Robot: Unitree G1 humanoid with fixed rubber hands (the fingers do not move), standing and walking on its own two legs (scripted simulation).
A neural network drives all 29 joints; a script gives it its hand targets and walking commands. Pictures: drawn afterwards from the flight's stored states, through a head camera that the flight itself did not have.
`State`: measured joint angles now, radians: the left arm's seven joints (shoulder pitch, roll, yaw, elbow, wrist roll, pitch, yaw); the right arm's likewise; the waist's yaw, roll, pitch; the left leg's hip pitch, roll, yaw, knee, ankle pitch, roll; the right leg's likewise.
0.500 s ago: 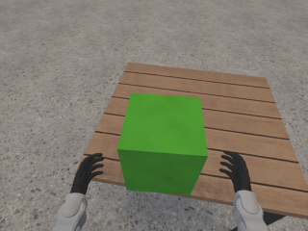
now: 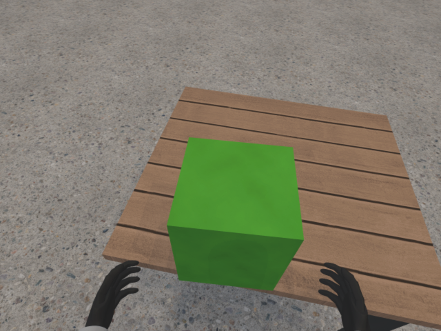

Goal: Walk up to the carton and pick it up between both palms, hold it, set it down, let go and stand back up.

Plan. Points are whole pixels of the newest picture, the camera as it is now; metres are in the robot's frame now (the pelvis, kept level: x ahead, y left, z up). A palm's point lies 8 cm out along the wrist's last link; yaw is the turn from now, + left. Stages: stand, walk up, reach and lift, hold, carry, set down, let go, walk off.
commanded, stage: set down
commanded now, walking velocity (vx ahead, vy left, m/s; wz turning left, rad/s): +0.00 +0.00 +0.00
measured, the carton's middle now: (232, 217) +0.37 -0.01 -0.03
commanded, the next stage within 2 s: let go in 1.36 s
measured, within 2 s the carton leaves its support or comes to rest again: neither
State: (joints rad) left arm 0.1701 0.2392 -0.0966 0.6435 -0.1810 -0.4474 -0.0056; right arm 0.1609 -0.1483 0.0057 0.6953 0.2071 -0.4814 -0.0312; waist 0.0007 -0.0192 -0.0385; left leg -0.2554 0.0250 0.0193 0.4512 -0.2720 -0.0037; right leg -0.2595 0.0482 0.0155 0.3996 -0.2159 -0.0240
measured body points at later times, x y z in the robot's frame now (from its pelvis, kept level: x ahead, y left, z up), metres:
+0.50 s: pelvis +0.01 +0.01 +0.00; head +0.01 +0.02 +0.45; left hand +0.17 +0.21 -0.08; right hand +0.16 -0.21 -0.07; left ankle -0.03 +0.12 -0.74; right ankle -0.01 -0.11 -0.74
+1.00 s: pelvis +0.00 +0.00 +0.00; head -0.01 +0.00 +0.45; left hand +0.17 +0.21 -0.08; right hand +0.16 -0.21 -0.09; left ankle -0.03 +0.12 -0.74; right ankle -0.01 -0.11 -0.74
